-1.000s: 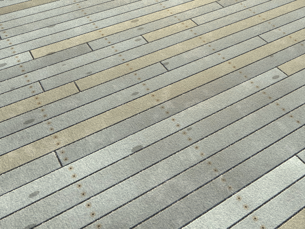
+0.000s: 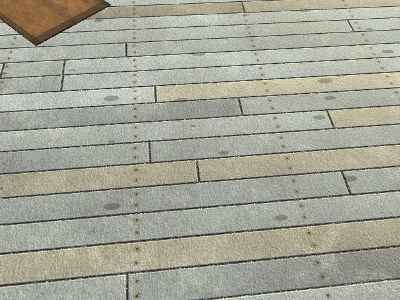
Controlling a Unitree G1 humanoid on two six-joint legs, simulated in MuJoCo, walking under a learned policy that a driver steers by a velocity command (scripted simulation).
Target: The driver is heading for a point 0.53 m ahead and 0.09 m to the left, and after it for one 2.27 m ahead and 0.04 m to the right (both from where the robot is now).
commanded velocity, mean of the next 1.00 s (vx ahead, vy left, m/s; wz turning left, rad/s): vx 0.24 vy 0.00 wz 0.54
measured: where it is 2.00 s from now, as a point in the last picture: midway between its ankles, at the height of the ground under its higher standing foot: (136, 274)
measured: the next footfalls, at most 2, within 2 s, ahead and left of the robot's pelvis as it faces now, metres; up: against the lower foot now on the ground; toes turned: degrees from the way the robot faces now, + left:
right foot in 0.34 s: +0.28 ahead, -0.12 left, +0.00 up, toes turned +18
left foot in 0.76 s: +0.16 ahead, +0.12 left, +0.00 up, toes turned +30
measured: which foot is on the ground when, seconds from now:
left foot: down 0.00-0.34, up 0.36-0.74, down 0.76-1.00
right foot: up 0.00-0.32, down 0.34-0.74, up 0.76-1.00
